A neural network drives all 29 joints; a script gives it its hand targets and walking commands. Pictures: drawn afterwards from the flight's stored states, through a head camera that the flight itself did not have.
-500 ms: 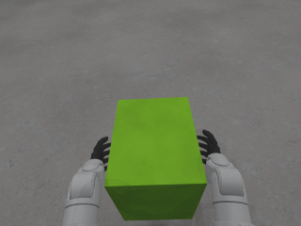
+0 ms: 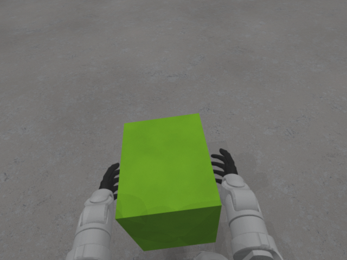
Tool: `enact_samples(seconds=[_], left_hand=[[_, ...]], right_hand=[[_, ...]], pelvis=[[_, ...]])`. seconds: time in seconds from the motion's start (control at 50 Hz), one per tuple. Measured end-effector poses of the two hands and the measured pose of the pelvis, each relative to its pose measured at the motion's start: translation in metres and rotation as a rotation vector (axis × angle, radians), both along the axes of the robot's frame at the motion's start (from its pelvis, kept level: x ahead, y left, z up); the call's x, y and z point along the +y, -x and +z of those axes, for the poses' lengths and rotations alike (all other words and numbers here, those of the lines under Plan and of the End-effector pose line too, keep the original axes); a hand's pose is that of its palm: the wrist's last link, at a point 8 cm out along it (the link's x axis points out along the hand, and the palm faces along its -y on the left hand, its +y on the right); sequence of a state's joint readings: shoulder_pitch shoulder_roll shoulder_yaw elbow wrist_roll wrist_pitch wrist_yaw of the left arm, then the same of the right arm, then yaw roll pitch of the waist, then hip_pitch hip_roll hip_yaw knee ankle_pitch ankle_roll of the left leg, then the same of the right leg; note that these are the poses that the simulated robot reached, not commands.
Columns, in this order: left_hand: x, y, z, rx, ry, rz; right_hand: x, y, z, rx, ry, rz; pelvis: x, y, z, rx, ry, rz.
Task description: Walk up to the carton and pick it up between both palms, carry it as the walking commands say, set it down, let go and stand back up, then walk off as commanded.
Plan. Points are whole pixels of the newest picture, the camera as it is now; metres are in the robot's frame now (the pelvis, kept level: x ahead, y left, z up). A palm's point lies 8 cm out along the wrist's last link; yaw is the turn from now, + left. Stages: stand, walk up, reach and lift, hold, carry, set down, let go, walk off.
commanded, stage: set down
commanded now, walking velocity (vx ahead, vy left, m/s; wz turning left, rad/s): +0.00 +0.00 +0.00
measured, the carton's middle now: (170, 183) +0.33 +0.02 -0.09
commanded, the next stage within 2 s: none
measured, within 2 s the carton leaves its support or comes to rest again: neither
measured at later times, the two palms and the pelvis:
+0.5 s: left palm (114, 195) +0.31 +0.19 -0.12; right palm (218, 192) +0.31 -0.12 -0.11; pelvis +0.00 +0.03 -0.02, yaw -2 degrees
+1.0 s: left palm (106, 197) +0.34 +0.24 -0.19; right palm (197, 197) +0.34 -0.06 -0.21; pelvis +0.01 +0.07 -0.05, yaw +1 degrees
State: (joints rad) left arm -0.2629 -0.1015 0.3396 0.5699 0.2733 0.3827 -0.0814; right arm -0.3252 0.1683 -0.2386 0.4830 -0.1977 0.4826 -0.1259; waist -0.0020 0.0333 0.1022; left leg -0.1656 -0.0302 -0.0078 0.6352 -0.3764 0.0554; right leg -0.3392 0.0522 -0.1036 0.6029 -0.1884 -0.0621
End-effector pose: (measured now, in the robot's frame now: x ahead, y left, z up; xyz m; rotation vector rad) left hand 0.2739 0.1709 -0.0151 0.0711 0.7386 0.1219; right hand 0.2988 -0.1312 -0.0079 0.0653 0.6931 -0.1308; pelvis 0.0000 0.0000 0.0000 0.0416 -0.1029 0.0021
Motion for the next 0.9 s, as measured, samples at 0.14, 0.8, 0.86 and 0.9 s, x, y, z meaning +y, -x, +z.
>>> enact_samples(seconds=[0.14,0.8,0.86,0.9], left_hand=[[0.005,-0.012,-0.016,-0.003,-0.006,-0.003],[0.065,-0.055,-0.137,-0.025,0.001,0.066],[0.071,-0.057,-0.150,-0.008,-0.010,0.080],[0.073,-0.059,-0.159,0.004,-0.017,0.079]], right_hand=[[0.005,-0.013,-0.017,-0.005,0.004,0.007],[0.060,-0.036,-0.137,-0.023,0.077,0.026],[0.064,-0.040,-0.154,-0.015,0.071,0.033],[0.066,-0.041,-0.166,-0.002,0.066,0.039]], pelvis=[[0.000,-0.008,0.000,0.054,0.001,0.004],[0.065,-0.004,-0.032,0.513,0.045,-0.002],[0.070,-0.005,-0.036,0.558,0.047,0.005],[0.072,-0.006,-0.039,0.588,0.047,0.011]])
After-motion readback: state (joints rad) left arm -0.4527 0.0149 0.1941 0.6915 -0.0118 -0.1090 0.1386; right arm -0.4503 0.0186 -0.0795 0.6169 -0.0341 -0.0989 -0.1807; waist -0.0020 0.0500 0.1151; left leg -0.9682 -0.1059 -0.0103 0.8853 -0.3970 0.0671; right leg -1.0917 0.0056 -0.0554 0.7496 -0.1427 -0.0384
